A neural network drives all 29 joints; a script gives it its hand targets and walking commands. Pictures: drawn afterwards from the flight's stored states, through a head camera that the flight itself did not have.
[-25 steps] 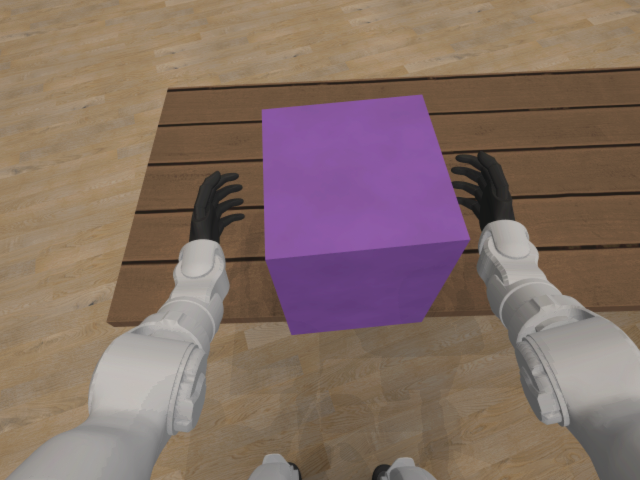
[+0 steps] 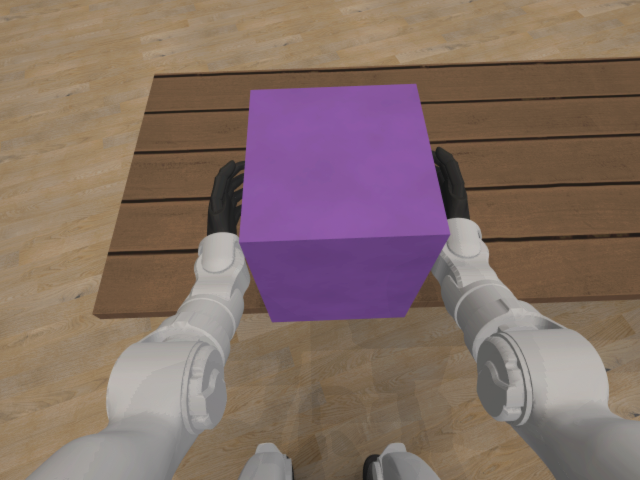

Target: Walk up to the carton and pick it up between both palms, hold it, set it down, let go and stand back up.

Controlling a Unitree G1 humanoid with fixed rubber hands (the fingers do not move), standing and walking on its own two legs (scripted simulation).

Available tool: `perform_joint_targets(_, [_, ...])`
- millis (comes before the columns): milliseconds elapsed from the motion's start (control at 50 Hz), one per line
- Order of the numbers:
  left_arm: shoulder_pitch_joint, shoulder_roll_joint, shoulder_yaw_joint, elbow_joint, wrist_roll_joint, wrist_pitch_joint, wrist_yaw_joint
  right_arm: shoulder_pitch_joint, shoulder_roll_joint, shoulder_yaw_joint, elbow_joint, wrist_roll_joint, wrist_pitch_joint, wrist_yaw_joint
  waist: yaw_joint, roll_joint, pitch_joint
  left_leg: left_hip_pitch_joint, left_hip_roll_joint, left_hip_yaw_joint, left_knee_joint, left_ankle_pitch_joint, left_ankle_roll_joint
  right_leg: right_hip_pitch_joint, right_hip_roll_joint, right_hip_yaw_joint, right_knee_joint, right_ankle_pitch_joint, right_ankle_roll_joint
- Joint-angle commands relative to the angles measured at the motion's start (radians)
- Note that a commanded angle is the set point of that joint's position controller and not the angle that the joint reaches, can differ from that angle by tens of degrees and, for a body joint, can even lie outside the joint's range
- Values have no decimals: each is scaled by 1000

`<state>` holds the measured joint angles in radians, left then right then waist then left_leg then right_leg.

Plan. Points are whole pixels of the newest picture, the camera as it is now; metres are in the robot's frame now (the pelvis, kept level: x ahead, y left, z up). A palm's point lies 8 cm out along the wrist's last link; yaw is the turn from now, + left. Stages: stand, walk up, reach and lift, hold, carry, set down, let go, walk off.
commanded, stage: reach and lift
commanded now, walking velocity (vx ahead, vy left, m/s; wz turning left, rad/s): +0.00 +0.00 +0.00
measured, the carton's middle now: (336, 216) +0.45 +0.00 +0.00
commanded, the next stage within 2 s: none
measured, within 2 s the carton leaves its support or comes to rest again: neither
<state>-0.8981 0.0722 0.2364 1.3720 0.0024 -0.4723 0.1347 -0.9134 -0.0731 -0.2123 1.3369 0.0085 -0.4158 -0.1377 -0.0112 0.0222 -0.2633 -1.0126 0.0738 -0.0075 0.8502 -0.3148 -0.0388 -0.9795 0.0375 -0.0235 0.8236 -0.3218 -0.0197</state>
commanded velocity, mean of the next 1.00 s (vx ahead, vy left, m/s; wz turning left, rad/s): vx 0.00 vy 0.00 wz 0.00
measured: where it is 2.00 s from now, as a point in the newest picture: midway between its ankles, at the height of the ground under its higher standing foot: outside the picture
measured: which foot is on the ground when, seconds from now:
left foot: down 0.00-1.00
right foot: down 0.00-1.00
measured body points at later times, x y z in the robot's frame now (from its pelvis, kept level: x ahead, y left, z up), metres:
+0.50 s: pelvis +0.03 +0.01 +0.03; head +0.13 +0.01 +0.47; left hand +0.43 +0.15 +0.02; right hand +0.43 -0.15 +0.03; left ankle +0.03 +0.14 -0.69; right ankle +0.02 -0.11 -0.69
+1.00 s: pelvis +0.03 +0.00 +0.04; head +0.14 +0.01 +0.47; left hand +0.43 +0.15 +0.02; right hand +0.43 -0.15 +0.03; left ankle +0.03 +0.14 -0.69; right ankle +0.02 -0.11 -0.69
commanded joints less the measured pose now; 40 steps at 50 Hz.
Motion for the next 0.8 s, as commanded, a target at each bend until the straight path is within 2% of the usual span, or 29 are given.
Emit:
perform_joint_targets(0, [-510,-490,-64,-83,219,-76,-150,-459,580,3,-134,-321,-61,140,-2,21,-598,450,-78,75,-66,358,-26,461,-1,-29,-131,419,44])
perform_joint_targets(60, [-453,-580,-59,-22,292,-109,-172,-378,677,-37,-94,-441,-86,191,-15,40,-567,519,-70,73,-93,376,-24,482,-3,-45,-152,458,29])
perform_joint_targets(120, [-403,-560,-26,11,331,-125,-166,-320,679,-65,-61,-497,-102,198,-21,20,-522,511,-64,73,-127,364,-20,525,-6,-48,-171,479,31])
perform_joint_targets(200, [-367,-546,-9,24,343,-139,-160,-282,682,-80,-40,-542,-124,194,-23,0,-478,495,-62,74,-165,360,-16,580,-10,-44,-185,520,38])
perform_joint_targets(420, [-309,-571,-41,-2,341,-155,-143,-239,686,-65,1,-551,-173,190,-17,16,-438,592,-50,70,-184,466,-37,570,-1,-58,-228,576,28])
perform_joint_targets(780, [-265,-587,-57,-37,338,-149,-135,-196,703,-35,-24,-533,-173,177,-16,12,-426,558,-55,71,-240,429,-29,638,-5,-48,-263,579,28])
